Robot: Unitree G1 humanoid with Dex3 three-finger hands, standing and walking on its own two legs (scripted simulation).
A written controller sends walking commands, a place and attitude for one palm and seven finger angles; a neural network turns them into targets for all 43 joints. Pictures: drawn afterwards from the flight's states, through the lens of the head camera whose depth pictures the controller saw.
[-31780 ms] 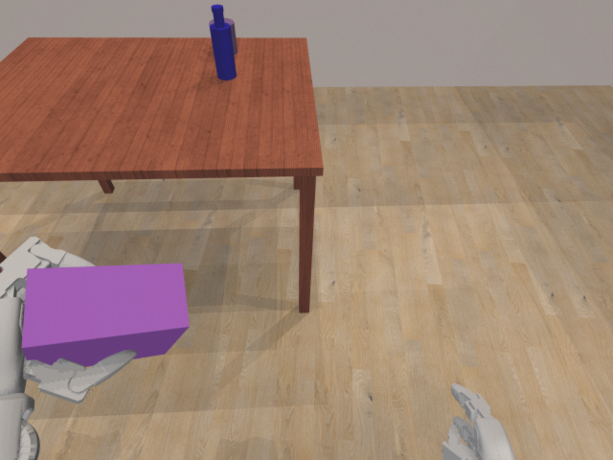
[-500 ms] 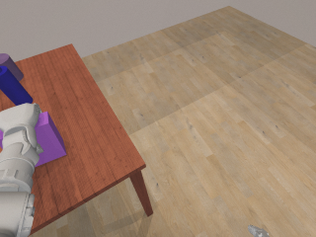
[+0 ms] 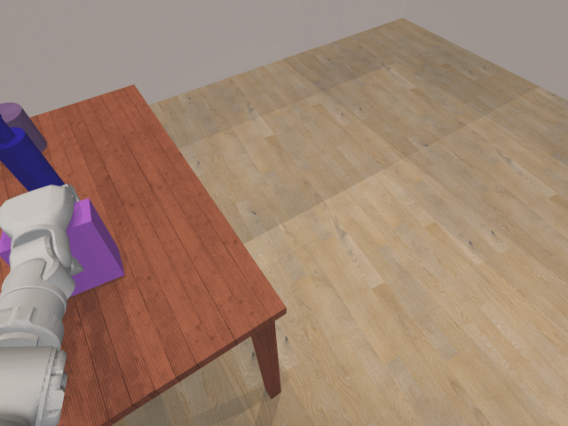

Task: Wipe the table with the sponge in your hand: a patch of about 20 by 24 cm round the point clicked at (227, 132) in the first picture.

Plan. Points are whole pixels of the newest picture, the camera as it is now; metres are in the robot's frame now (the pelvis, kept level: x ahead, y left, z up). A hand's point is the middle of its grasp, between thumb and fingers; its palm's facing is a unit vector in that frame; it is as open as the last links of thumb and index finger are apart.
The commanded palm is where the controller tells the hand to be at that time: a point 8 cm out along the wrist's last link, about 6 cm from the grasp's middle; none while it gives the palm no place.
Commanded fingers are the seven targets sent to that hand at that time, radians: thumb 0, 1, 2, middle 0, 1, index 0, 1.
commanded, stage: slide back across to the first lane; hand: left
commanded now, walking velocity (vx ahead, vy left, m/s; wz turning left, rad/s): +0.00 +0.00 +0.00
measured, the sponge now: (74, 260) +0.37 +0.35 -0.01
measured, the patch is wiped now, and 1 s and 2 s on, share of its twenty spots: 1.00 1.00 1.00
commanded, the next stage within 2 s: wipe back along the first lane in 0.42 s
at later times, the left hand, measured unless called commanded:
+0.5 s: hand (14, 257) +0.34 +0.40 +0.05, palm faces -0.06 -0.07 -1.00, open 10.6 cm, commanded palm +0.31 +0.40 +0.09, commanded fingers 0.00 0.10 1.30 -1.20 -1.60 -1.20 -1.60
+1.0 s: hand (13, 279) +0.31 +0.39 +0.04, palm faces -0.03 -0.03 -1.00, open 10.6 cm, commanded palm +0.26 +0.36 +0.07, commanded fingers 0.00 0.10 1.30 -1.20 -1.60 -1.20 -1.60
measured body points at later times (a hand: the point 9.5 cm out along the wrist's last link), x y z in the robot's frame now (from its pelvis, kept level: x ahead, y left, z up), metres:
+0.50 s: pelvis +0.03 +0.03 +0.01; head +0.05 +0.03 +0.46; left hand +0.34 +0.40 +0.10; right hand +0.21 -0.21 -0.10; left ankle +0.00 +0.11 -0.72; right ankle +0.00 -0.11 -0.72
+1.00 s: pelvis +0.03 +0.03 +0.01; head +0.05 +0.01 +0.46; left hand +0.31 +0.38 +0.10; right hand +0.21 -0.21 -0.10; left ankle +0.00 +0.11 -0.72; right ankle +0.00 -0.11 -0.72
